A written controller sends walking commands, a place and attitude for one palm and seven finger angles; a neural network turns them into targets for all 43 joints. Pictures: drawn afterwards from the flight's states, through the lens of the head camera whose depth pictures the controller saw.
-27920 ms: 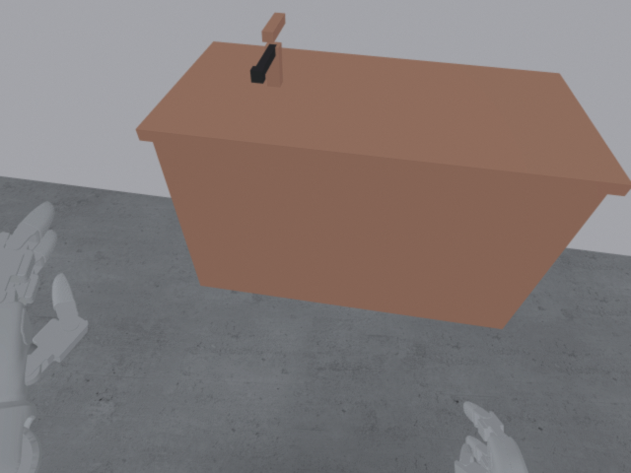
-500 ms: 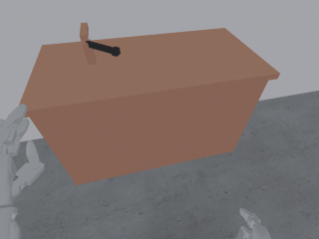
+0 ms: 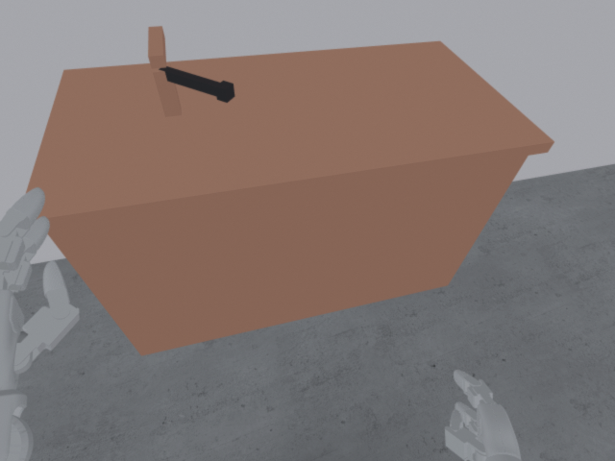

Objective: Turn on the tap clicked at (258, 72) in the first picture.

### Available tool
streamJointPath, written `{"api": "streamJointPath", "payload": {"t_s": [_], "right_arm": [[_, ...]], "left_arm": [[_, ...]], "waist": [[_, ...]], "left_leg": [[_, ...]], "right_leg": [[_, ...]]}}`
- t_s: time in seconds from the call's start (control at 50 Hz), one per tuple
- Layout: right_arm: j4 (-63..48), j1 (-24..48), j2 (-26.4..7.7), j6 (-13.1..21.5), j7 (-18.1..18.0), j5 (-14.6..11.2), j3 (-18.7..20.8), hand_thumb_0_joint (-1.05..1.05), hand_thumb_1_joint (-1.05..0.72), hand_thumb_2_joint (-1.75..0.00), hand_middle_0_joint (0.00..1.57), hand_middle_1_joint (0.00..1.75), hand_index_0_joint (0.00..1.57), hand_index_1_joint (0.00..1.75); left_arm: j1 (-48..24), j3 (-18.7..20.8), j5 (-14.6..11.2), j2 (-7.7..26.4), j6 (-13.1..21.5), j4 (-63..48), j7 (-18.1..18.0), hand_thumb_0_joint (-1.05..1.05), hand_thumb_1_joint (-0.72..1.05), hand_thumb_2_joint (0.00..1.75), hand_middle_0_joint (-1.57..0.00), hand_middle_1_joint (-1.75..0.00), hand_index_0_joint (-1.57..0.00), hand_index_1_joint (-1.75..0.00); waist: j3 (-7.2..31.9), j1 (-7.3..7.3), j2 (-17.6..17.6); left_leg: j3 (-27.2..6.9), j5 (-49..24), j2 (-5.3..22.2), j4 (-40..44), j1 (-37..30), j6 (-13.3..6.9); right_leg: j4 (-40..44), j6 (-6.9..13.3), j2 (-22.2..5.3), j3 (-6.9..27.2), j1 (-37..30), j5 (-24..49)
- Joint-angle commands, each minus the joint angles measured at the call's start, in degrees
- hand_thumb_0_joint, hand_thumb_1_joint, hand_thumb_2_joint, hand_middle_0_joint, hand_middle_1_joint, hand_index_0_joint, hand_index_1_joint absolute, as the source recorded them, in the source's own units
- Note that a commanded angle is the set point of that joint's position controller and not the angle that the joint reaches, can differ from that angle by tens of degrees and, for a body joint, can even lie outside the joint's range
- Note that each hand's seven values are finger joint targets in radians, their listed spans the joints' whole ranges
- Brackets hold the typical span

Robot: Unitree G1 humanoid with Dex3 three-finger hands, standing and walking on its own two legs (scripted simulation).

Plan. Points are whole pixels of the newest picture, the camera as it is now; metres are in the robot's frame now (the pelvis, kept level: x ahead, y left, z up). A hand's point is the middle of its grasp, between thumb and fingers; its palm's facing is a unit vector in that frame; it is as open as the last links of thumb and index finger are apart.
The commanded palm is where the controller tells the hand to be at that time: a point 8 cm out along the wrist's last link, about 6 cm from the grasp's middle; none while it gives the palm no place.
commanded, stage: stop stepping back and stand still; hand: left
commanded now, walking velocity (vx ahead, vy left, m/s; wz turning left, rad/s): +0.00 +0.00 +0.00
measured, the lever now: (225, 91) +0.75 +0.22 +0.08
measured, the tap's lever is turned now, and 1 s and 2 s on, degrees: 49 49 49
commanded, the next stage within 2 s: stand and check the lever's angle in 0.20 s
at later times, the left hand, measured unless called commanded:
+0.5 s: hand (70, 309) +0.22 +0.24 +0.16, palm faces +0.38 -0.85 -0.36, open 7.5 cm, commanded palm +0.17 +0.28 +0.17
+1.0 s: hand (102, 270) +0.26 +0.23 +0.15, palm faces +0.42 -0.85 -0.31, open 7.5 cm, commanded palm +0.20 +0.28 +0.17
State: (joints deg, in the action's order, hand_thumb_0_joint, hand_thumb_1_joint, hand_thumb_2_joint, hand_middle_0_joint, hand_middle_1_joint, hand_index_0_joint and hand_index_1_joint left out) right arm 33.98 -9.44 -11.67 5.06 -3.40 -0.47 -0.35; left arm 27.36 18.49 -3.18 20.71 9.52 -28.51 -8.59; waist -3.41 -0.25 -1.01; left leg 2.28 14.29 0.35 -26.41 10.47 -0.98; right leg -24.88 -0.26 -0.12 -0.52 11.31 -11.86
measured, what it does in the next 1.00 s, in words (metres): stands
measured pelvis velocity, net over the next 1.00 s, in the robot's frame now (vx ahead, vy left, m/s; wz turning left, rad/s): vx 0.05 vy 0.00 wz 0.01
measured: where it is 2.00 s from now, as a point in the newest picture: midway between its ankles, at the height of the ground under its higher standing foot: outside the picture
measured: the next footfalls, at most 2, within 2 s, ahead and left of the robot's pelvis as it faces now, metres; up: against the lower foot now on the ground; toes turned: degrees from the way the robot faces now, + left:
right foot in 1.32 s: +0.27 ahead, -0.14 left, +0.00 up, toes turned -6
left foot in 1.52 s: +0.30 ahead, +0.09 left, +0.00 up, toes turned +0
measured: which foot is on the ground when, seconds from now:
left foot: down 0.00-1.00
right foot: down 0.00-1.00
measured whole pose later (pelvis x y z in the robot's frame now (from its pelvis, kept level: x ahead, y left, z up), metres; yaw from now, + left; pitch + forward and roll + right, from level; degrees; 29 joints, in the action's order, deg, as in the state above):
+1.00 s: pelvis +0.05 +0.00 -0.02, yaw +1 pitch -1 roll -1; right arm 38.0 -13.0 -11.6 3.1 -3.1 -1.2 -0.3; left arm 24.3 17.4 -3.1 18.5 7.5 -27.6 -9.6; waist -0.5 -0.1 1.0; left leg 2.3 27.5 1.7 -47.8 18.2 -1.5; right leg -33.8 1.3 1.2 -1.4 11.8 -21.2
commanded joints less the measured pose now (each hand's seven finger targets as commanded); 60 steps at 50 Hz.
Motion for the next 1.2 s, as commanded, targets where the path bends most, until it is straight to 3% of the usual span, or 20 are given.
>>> {"api": "streamJointPath", "payload": {"t_s": [0.0, 0.6, 0.66, 0.72, 0.76, 0.8, 0.84, 0.88, 0.9, 0.92, 0.96, 0.98, 1.0, 1.02, 1.04, 1.06, 1.08, 1.12, 1.16, 1.18], "right_arm": [[-8.48, 4.65, -6.86, 2.78, -0.73, 0.10, 2.80, 0.00, -0.90, -0.90, 0.20, 0.30, 0.20, 0.30], [-7.70, 5.58, -6.72, 1.96, -1.20, 0.45, 2.56, 0.00, -0.90, -0.90, 0.20, 0.30, 0.20, 0.30], [-7.47, 5.74, -6.86, 1.99, -1.44, 0.46, 2.86, 0.00, -0.90, -0.90, 0.20, 0.30, 0.20, 0.30], [-7.12, 5.65, -6.52, 1.61, -1.66, 0.39, 2.18, 0.00, -0.90, -0.90, 0.20, 0.30, 0.20, 0.30], [-7.09, 5.25, -6.80, 1.74, -1.97, 0.28, 2.29, 0.00, -0.90, -0.90, 0.20, 0.30, 0.20, 0.30], [-6.70, 4.63, -6.55, 1.95, -1.86, 0.22, 2.01, 0.00, -0.90, -0.90, 0.20, 0.30, 0.20, 0.30], [-6.51, 4.84, -6.35, 1.99, -1.63, 0.31, 2.06, 0.00, -0.90, -0.90, 0.20, 0.30, 0.20, 0.30], [-6.01, 4.68, -5.46, 1.99, -1.02, -0.02, 2.04, 0.00, -0.90, -0.90, 0.20, 0.30, 0.20, 0.30], [-6.01, 4.21, -5.07, 2.02, -0.53, -0.53, 2.25, 0.00, -0.90, -0.90, 0.20, 0.30, 0.20, 0.30], [-6.71, 4.63, -5.57, 2.14, -0.15, -0.83, 2.77, 0.00, -0.90, -0.90, 0.20, 0.30, 0.20, 0.30], [-6.59, 4.08, -6.00, 1.99, 0.14, -0.53, 2.59, 0.00, -0.90, -0.90, 0.20, 0.30, 0.20, 0.30], [-6.14, 3.12, -5.13, 1.40, 0.21, -0.23, 1.84, 0.00, -0.90, -0.90, 0.20, 0.30, 0.20, 0.30], [-5.95, 2.68, -5.20, 1.15, -0.02, -0.03, 1.64, 0.00, -0.90, -0.90, 0.20, 0.30, 0.20, 0.30], [-6.40, 3.50, -7.13, 1.05, -0.39, 0.07, 2.17, 0.00, -0.90, -0.90, 0.20, 0.30, 0.20, 0.30], [-7.79, 4.34, -6.87, 1.50, -0.35, -0.35, 2.30, 0.00, -0.90, -0.90, 0.20, 0.30, 0.20, 0.30], [-8.04, 3.75, -6.85, 2.40, -0.35, -0.72, 2.70, 0.00, -0.90, -0.90, 0.20, 0.30, 0.20, 0.30], [-6.25, 2.79, -5.65, 2.91, -0.27, -0.21, 2.04, 0.00, -0.90, -0.90, 0.20, 0.30, 0.20, 0.30], [-4.48, 3.35, -5.19, 3.69, -0.12, -0.47, 1.93, 0.00, -0.90, -0.90, 0.20, 0.30, 0.20, 0.30], [-4.91, 3.62, -5.69, 4.83, -0.07, -0.62, 2.04, 0.00, -0.90, -0.90, 0.20, 0.30, 0.20, 0.30], [-5.43, 3.31, -5.79, 5.30, -0.03, -0.33, 2.05, 0.00, -0.90, -0.90, 0.20, 0.30, 0.20, 0.30]], "left_arm": [[-2.14, 6.18, 0.02, 7.90, 4.02, -11.96, -1.07, 0.00, 0.90, 0.90, -0.20, -0.30, -0.20, -0.30], [-3.94, 5.64, 0.03, 7.95, 3.41, -9.91, -1.33, 0.00, 0.90, 0.90, -0.20, -0.30, -0.20, -0.30], [-4.76, 6.28, 0.08, 8.93, 3.02, -11.19, -1.75, 0.00, 0.90, 0.90, -0.20, -0.30, -0.20, -0.30], [-6.49, 4.99, 0.62, 7.13, 2.09, -10.72, -2.33, 0.00, 0.90, 0.90, -0.20, -0.30, -0.20, -0.30], [-7.48, 6.26, 1.01, 8.52, 1.61, -10.21, -2.69, 0.00, 0.90, 0.90, -0.20, -0.30, -0.20, -0.30], [-7.95, 5.11, 1.11, 7.04, 1.47, -9.83, -2.70, 0.00, 0.90, 0.90, -0.20, -0.30, -0.20, -0.30], [-7.58, 5.38, 0.95, 7.46, 1.27, -9.23, -2.67, 0.00, 0.90, 0.90, -0.20, -0.30, -0.20, -0.30], [-7.77, 5.44, 0.57, 8.38, 1.26, -9.71, -2.39, 0.00, 0.90, 0.90, -0.20, -0.30, -0.20, -0.30], [-8.18, 6.01, 0.21, 9.55, 1.39, -9.89, -2.34, 0.00, 0.90, 0.90, -0.20, -0.30, -0.20, -0.30], [-9.49, 6.06, -0.01, 9.88, 2.06, -12.06, -2.15, 0.00, 0.90, 0.90, -0.20, -0.30, -0.20, -0.30], [-8.59, 7.93, 0.39, 11.45, 2.73, -14.03, -2.06, 0.00, 0.90, 0.90, -0.20, -0.30, -0.20, -0.30], [-8.14, 7.11, 0.22, 9.96, 2.94, -14.98, -2.05, 0.00, 0.90, 0.90, -0.20, -0.30, -0.20, -0.30], [-6.65, 7.78, -0.23, 9.79, 3.07, -14.98, -2.15, 0.00, 0.90, 0.90, -0.20, -0.30, -0.20, -0.30], [-5.37, 8.18, -0.84, 9.05, 3.31, -15.73, -2.22, 0.00, 0.90, 0.90, -0.20, -0.30, -0.20, -0.30], [-6.47, 7.44, -0.42, 8.83, 3.91, -16.43, -2.46, 0.00, 0.90, 0.90, -0.20, -0.30, -0.20, -0.30], [-6.64, 7.15, -0.44, 8.82, 3.85, -13.13, -2.33, 0.00, 0.90, 0.90, -0.20, -0.30, -0.20, -0.30], [-8.61, 7.58, 0.12, 10.09, 3.19, -12.18, -2.11, 0.00, 0.90, 0.90, -0.20, -0.30, -0.20, -0.30], [-8.64, 7.75, 0.84, 11.02, 2.59, -11.67, -1.65, 0.00, 0.90, 0.90, -0.20, -0.30, -0.20, -0.30], [-5.55, 8.16, 0.81, 10.56, 2.69, -13.04, -1.44, 0.00, 0.90, 0.90, -0.20, -0.30, -0.20, -0.30], [-2.49, 8.41, 0.56, 10.15, 2.90, -13.30, -1.24, 0.00, 0.90, 0.90, -0.20, -0.30, -0.20, -0.30]], "waist": [[9.66, -0.04, 4.95], [8.31, -0.23, 2.88], [9.15, 0.16, 4.87], [4.68, 0.75, 8.27], [3.42, 0.89, 9.68], [3.58, 0.86, 9.60], [4.17, 0.37, 5.64], [3.68, 0.39, -7.70], [4.58, 0.37, -12.85], [4.89, -0.34, -11.32], [5.62, 0.29, -2.97], [6.56, 1.51, -0.20], [8.30, 2.77, 4.72], [9.47, 2.90, 16.17], [8.28, 2.50, 21.70], [5.07, 2.47, 15.06], [1.71, 2.91, 10.65], [1.01, 1.79, 6.66], [2.87, 0.94, 10.79], [3.73, 0.63, 14.12]], "left_leg": [[-5.98, -16.46, 6.13, 4.90, -1.49, -0.81], [-4.75, -6.57, 3.97, 5.69, 0.17, -0.55], [-5.88, 6.21, 5.39, 6.14, 0.44, -1.84], [-10.05, 21.49, 8.21, 8.80, 4.17, -4.04], [-12.36, 24.09, 9.92, 8.75, 5.17, -5.35], [-12.49, 19.53, 10.51, 5.93, 5.66, -5.85], [-8.37, 14.10, 8.04, -1.23, 9.15, -4.74], [-0.72, 11.49, 2.32, -16.60, 19.19, -2.06], [2.06, 11.12, 0.51, -24.17, 22.91, -0.71], [0.46, 14.83, 1.18, -27.57, 25.98, -0.10], [-2.33, 16.43, 4.18, -21.50, 19.84, -0.98], [-1.35, 11.05, 4.16, -12.73, 10.03, -1.33], [-0.33, 2.69, 2.68, -4.17, -1.62, -1.97], [-14.62, -3.16, 9.96, 3.83, -12.58, -5.48], [-28.18, -4.49, 19.16, 9.51, -17.66, -10.35], [-34.65, -1.47, 22.25, 11.68, -14.11, -14.10], [-35.17, -3.59, 23.56, 12.00, -12.38, -16.05], [-25.92, -8.53, 21.82, 9.30, -11.59, -14.73], [-12.85, -8.83, 15.92, 8.78, -6.01, -10.40], [-8.82, -9.62, 14.23, 8.55, -3.51, -9.10]], "right_leg": [[0.73, 1.14, -2.27, 2.88, -5.22, 13.63], [5.44, 1.45, -2.61, 5.05, -4.16, 8.82], [3.02, 2.52, -2.19, 5.06, -2.16, -3.09], [-1.30, 2.92, -0.15, 3.10, 3.19, -12.47], [-4.48, 3.04, 0.54, 1.76, 4.99, -12.40], [-5.97, 3.36, 0.83, 0.78, 4.14, -9.41], [-3.33, 5.14, -1.28, 5.29, 0.53, -7.93], [3.86, 10.64, -10.21, 21.67, -6.43, -9.71], [7.36, 13.84, -16.06, 29.24, -11.05, -4.38], [7.42, 16.63, -19.11, 30.58, -14.50, 4.30], [0.34, 15.67, -18.81, 24.18, -11.35, 16.71], [-4.54, 12.94, -15.72, 17.77, -4.61, 14.82], [-13.01, 9.51, -9.37, 10.56, 2.61, 10.65], [-26.68, 3.94, -0.22, 1.24, 14.80, 1.12], [-36.78, 0.99, 2.94, -1.35, 26.49, -19.86], [-43.41, 1.02, 1.27, 2.73, 31.21, -20.62], [-46.40, 0.88, -1.99, 4.26, 34.96, -18.54], [-39.37, 0.56, -5.68, 4.77, 34.74, -16.97], [-26.39, 0.40, -5.02, -0.69, 23.32, -10.83], [-20.41, 0.36, -3.62, -3.51, 16.79, -8.54]]}}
